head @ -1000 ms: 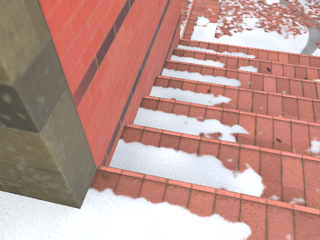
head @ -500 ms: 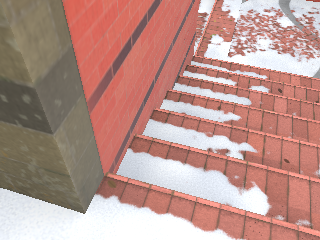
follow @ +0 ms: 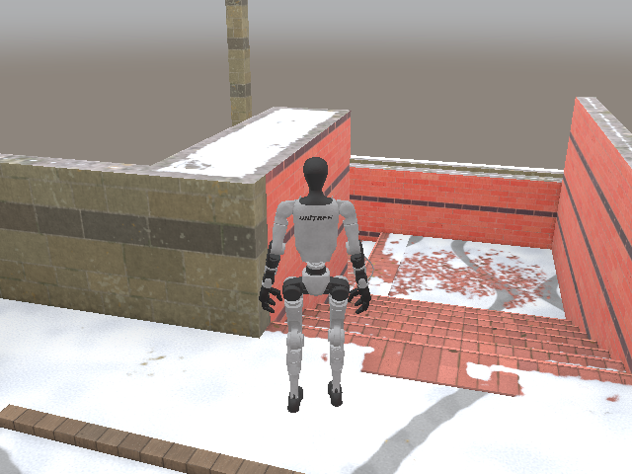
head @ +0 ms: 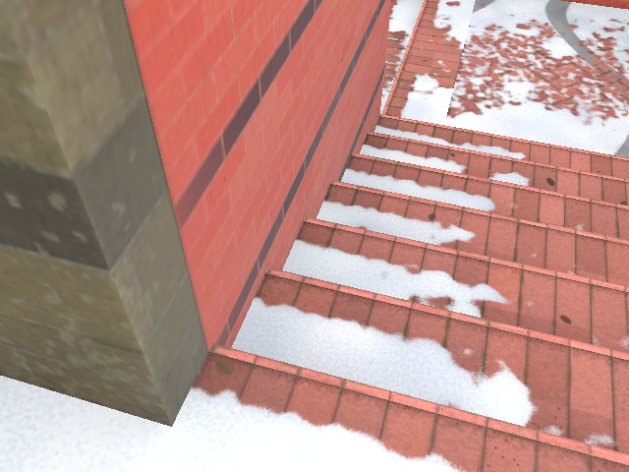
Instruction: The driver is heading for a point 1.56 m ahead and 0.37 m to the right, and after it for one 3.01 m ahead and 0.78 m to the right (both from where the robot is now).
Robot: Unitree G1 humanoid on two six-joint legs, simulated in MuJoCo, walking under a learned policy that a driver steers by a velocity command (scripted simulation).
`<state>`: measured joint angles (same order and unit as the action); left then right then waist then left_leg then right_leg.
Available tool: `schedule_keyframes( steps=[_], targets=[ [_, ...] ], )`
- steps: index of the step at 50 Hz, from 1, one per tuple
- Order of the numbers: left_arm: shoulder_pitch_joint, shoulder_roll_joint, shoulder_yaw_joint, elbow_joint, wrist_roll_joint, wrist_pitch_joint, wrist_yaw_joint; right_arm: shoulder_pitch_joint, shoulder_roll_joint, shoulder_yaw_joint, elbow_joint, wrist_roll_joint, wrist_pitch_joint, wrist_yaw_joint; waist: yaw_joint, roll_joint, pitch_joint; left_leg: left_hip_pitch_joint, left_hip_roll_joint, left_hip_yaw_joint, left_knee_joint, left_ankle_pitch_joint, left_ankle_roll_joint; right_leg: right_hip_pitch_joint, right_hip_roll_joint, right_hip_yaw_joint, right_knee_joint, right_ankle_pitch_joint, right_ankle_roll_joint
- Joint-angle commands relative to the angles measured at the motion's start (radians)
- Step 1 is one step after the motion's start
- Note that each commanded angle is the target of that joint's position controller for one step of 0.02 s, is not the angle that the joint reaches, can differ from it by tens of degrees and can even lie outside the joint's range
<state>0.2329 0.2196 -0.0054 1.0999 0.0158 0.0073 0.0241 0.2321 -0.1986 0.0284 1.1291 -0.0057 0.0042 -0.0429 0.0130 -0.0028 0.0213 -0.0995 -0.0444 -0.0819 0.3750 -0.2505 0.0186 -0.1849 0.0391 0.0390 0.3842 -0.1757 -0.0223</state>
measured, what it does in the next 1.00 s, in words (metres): walks ahead: left foot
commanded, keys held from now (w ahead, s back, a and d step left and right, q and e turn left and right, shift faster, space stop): no key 0.16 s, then w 0.84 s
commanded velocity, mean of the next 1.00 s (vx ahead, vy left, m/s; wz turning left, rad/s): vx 0.30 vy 0.00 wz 0.00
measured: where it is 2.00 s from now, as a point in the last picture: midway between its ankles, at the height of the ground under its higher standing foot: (368, 387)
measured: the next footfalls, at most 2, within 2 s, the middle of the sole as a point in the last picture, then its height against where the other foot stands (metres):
left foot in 0.86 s outside the picture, level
right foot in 1.34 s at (416, 422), level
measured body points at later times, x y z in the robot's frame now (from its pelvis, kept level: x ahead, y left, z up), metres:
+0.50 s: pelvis +0.07 -0.04 -0.01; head +0.07 -0.05 +0.44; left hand +0.08 +0.22 -0.15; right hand +0.03 -0.28 -0.17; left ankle -0.03 +0.10 -0.71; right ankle +0.04 -0.10 -0.75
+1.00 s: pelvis +0.32 -0.03 -0.01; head +0.33 -0.03 +0.44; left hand +0.33 +0.23 -0.16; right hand +0.37 -0.28 -0.15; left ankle +0.36 +0.03 -0.74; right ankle +0.23 -0.14 -0.66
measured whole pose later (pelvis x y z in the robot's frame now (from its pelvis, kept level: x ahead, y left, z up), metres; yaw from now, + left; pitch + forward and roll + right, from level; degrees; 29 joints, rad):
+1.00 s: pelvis +0.32 -0.03 -0.01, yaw -1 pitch -1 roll +2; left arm 0.31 0.22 0.03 1.04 0.03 -0.08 -0.02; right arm 0.23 -0.21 -0.06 0.99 -0.03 -0.06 -0.02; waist 0.01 -0.02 0.05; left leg -0.25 -0.09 0.12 0.42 -0.16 0.10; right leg -0.36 0.00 0.03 1.13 -0.32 -0.09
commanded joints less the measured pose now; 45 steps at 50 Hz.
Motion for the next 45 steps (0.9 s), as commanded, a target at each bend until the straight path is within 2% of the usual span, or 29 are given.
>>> schedule_keyframes(
  steps=[1, 8, 9, 11, 13, 14, 16, 17, 19, 20, 21, 22, 23, 24, 25, 26, 27, 29, 32, 34, 36, 37, 38, 40, 41, 42, 43, 44, 45],
  targets=[
    [0.03, 0.095, 0.014, -0.009, 0.0, -0.007, 0.005, 0.039, -0.089, -0.012, -0.009, 0.0, -0.006, -0.004, -0.001, 0.013, 0.022, -0.099, 0.106, -0.081, -0.072, 0.109, 0.025, 0.046, -0.104, 0.1, -0.048, 0.081, -0.023],
    [0.042, 0.074, 0.011, 0.015, 0.0, -0.007, 0.008, 0.07, -0.068, -0.009, 0.008, -0.001, -0.007, -0.008, -0.002, 0.012, 0.026, -0.104, 0.105, -0.075, -0.064, 0.113, 0.023, 0.041, -0.103, 0.1, -0.043, 0.086, -0.024],
    [0.048, 0.071, 0.01, 0.018, 0.001, -0.006, 0.008, 0.083, -0.065, -0.009, 0.012, -0.003, -0.006, -0.008, -0.004, 0.012, 0.005, -0.1, 0.096, -0.072, -0.071, 0.033, 0.027, 0.046, -0.092, 0.096, -0.046, 0.004, -0.026],
    [0.044, 0.091, 0.022, 0.008, 0.005, 0.0, 0.006, 0.097, -0.092, -0.023, 0.008, -0.007, 0.001, -0.007, -0.008, 0.022, 0.026, -0.137, 0.071, -0.076, -0.054, -0.226, 0.055, -0.003, -0.05, 0.075, -0.001, -0.25, -0.047],
    [0.029, 0.091, 0.029, -0.013, 0.012, 0.004, -0.003, 0.113, -0.105, -0.035, -0.008, -0.013, 0.008, -0.002, -0.02, 0.039, 0.103, -0.194, 0.09, -0.14, -0.065, -0.477, 0.1, -0.128, -0.027, 0.079, 0.05, -0.462, -0.073],
    [0.009, 0.071, 0.026, -0.029, 0.014, 0.0, -0.008, 0.14, -0.104, -0.038, -0.009, -0.013, 0.006, -0.001, -0.034, 0.062, 0.134, -0.183, 0.121, -0.198, -0.088, -0.532, 0.125, -0.194, -0.015, 0.069, 0.096, -0.464, -0.073],
    [-0.037, 0.027, 0.018, -0.067, 0.024, -0.022, -0.019, 0.212, -0.13, -0.057, 0.006, -0.013, -0.003, -0.005, -0.058, 0.16, 0.141, -0.082, 0.241, -0.368, -0.19, -0.558, 0.189, -0.302, 0.019, -0.032, 0.251, -0.288, -0.051],
    [-0.051, 0.032, 0.018, -0.084, 0.031, -0.036, -0.024, 0.213, -0.142, -0.067, 0.005, -0.014, -0.008, -0.004, -0.056, 0.173, 0.148, -0.078, 0.292, -0.412, -0.215, -0.515, 0.213, -0.314, -0.007, -0.056, 0.294, -0.232, -0.049],
    [-0.026, 0.05, 0.025, -0.099, 0.024, -0.06, -0.035, 0.169, -0.148, -0.078, -0.018, -0.015, -0.018, 0.002, -0.019, 0.149, 0.135, -0.124, 0.284, -0.369, -0.192, -0.442, 0.208, -0.239, -0.026, -0.062, 0.248, -0.254, -0.059],
    [0.032, 0.041, 0.026, -0.088, 0.015, -0.07, -0.038, 0.128, -0.141, -0.08, -0.034, -0.012, -0.021, 0.004, 0.021, 0.143, 0.141, -0.208, 0.247, -0.309, -0.146, -0.404, 0.187, -0.112, -0.017, -0.072, 0.15, -0.247, -0.069],
    [0.136, 0.041, 0.033, -0.055, -0.005, -0.076, -0.032, 0.072, -0.125, -0.081, -0.057, -0.013, -0.03, 0.008, 0.073, 0.1, 0.129, -0.335, 0.178, -0.225, -0.065, -0.339, 0.151, 0.093, 0.008, -0.056, 0.055, -0.22, -0.066],
    [0.263, 0.107, 0.055, -0.022, 0.0, -0.082, -0.019, 0.015, -0.077, -0.069, -0.095, -0.008, -0.043, 0.016, 0.128, -0.062, 0.106, -0.493, 0.073, -0.095, 0.164, -0.254, 0.1, 0.269, -0.114, 0.166, -0.078, -0.316, -0.093],
    [0.416, 0.213, 0.088, 0.016, 0.003, -0.081, -0.016, -0.011, -0.043, -0.062, -0.14, -0.012, -0.057, 0.028, 0.156, -0.278, 0.048, -0.647, -0.041, 0.08, 0.48, -0.235, 0.063, 0.381, -0.336, 0.555, -0.236, -0.511, -0.169],
    [0.395, 0.177, 0.083, 0.014, 0.002, -0.074, -0.013, -0.019, -0.117, -0.077, -0.145, -0.043, -0.064, 0.035, 0.108, -0.157, 0.084, -0.682, 0.014, 0.057, 0.641, -0.25, 0.072, 0.319, -0.4, 0.615, -0.237, -0.437, -0.19],
    [0.306, 0.135, 0.073, -0.022, 0.008, -0.078, -0.015, -0.009, -0.087, -0.074, -0.134, -0.041, -0.071, 0.044, 0.061, -0.066, 0.123, -0.678, 0.061, 0.039, 0.709, -0.162, 0.079, 0.253, -0.369, 0.53, -0.218, -0.324, -0.187],
    [0.256, 0.109, 0.067, -0.042, 0.019, -0.084, -0.017, 0.007, -0.045, -0.066, -0.126, -0.028, -0.081, 0.053, 0.038, -0.035, 0.119, -0.661, 0.086, 0.037, 0.736, -0.09, 0.073, 0.23, -0.331, 0.441, -0.218, -0.216, -0.183],
    [0.229, 0.091, 0.06, -0.055, 0.018, -0.09, -0.015, 0.009, -0.046, -0.068, -0.127, -0.027, -0.085, 0.061, 0.018, -0.024, 0.108, -0.638, 0.105, 0.042, 0.722, -0.041, 0.067, 0.211, -0.299, 0.366, -0.229, -0.144, -0.175],
    [0.239, 0.061, 0.047, -0.049, 0.011, -0.101, -0.01, 0.003, -0.063, -0.076, -0.136, -0.033, -0.075, 0.069, 0.004, -0.055, 0.081, -0.607, 0.102, 0.078, 0.679, 0.015, 0.045, 0.216, -0.248, 0.244, -0.226, 0.085, -0.156],
    [0.307, 0.059, 0.038, -0.023, 0.001, -0.108, -0.005, -0.074, -0.055, -0.076, -0.179, -0.031, -0.051, 0.071, 0.005, -0.069, 0.066, -0.613, 0.076, 0.135, 0.605, 0.057, 0.024, 0.238, -0.223, 0.136, -0.192, 0.423, -0.144],
    [0.296, 0.059, 0.031, -0.025, 0.002, -0.109, -0.001, -0.162, -0.036, -0.069, -0.219, -0.031, -0.044, 0.069, 0.009, -0.077, 0.092, -0.578, 0.055, 0.171, 0.472, 0.106, 0.02, 0.191, -0.196, 0.086, -0.197, 0.497, -0.134],
    [0.297, 0.064, 0.027, -0.021, 0.002, -0.108, 0.003, -0.257, -0.02, -0.059, -0.26, -0.022, -0.04, 0.067, 0.027, -0.093, 0.117, -0.501, 0.03, 0.209, 0.313, 0.147, 0.024, 0.138, -0.179, 0.061, -0.203, 0.523, -0.127],
    [0.286, 0.082, 0.03, -0.023, 0.004, -0.113, 0.006, -0.27, -0.015, -0.054, -0.268, -0.021, -0.037, 0.065, 0.026, -0.114, 0.12, -0.449, 0.019, 0.223, 0.25, 0.152, 0.029, 0.119, -0.181, 0.056, -0.208, 0.558, -0.132],
    [0.29, 0.095, 0.03, -0.019, 0.002, -0.118, 0.005, -0.276, -0.027, -0.057, -0.28, -0.021, -0.038, 0.062, 0.024, -0.12, 0.108, -0.377, 0.002, 0.243, 0.21, 0.158, 0.046, 0.111, -0.194, 0.054, -0.205, 0.618, -0.138],
    [0.27, 0.113, 0.033, -0.016, -0.002, -0.127, 0.004, -0.199, -0.074, -0.076, -0.27, -0.02, -0.04, 0.051, -0.024, -0.116, 0.05, -0.246, -0.029, 0.237, 0.19, 0.148, 0.086, 0.147, -0.219, 0.043, -0.101, 0.845, -0.13],
    [0.253, 0.125, 0.037, -0.021, -0.002, -0.126, 0.005, -0.1, -0.099, -0.09, -0.241, -0.022, -0.044, 0.045, -0.067, -0.115, -0.002, -0.157, -0.046, 0.229, 0.177, 0.128, 0.105, 0.169, -0.217, 0.029, 0.006, 0.935, -0.121],
    [0.229, 0.136, 0.04, -0.026, -0.004, -0.12, 0.004, 0.055, -0.117, -0.105, -0.191, -0.026, -0.052, 0.038, -0.134, -0.092, -0.077, -0.003, -0.048, 0.217, 0.119, 0.132, 0.128, 0.152, -0.196, 0.006, 0.183, 0.92, -0.109],
    [0.205, 0.144, 0.045, -0.04, -0.012, -0.117, -0.003, 0.212, -0.156, -0.122, -0.15, -0.046, -0.06, 0.02, -0.203, -0.043, -0.154, 0.206, 0.07, 0.088, 0.063, 0.023, 0.168, 0.01, -0.159, -0.007, 0.422, 0.674, -0.105],
    [0.264, 0.039, 0.026, -0.06, -0.02, -0.117, -0.016, 0.321, -0.231, -0.138, -0.142, -0.07, -0.064, 0.013, -0.179, 0.114, -0.279, 0.43, 0.355, -0.317, 0.017, -0.227, 0.263, -0.232, -0.038, -0.041, 0.776, -0.027, -0.087],
    [0.313, 0.064, 0.038, -0.052, -0.02, -0.112, -0.028, 0.273, -0.224, -0.139, -0.13, -0.054, -0.056, 0.02, -0.13, 0.139, -0.257, 0.42, 0.456, -0.7, -0.154, -0.348, 0.361, -0.452, 0.054, 0.034, 0.98, -0.35, -0.084]
  ],
)
Velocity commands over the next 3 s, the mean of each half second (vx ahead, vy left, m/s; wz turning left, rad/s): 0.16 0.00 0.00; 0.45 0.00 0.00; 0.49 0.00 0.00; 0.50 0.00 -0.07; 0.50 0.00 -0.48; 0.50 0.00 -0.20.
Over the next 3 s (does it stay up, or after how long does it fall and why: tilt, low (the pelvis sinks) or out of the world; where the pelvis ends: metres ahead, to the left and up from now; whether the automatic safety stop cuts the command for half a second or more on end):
stays up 1.34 -0.36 -0.33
